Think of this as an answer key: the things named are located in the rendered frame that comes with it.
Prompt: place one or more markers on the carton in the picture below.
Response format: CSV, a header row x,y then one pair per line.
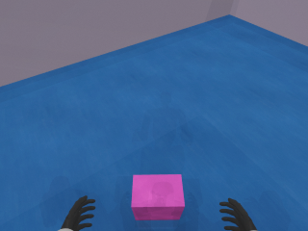
x,y
157,196

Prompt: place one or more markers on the robot left hand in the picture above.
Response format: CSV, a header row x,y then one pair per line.
x,y
75,216

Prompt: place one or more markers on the robot right hand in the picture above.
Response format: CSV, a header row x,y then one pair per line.
x,y
241,218

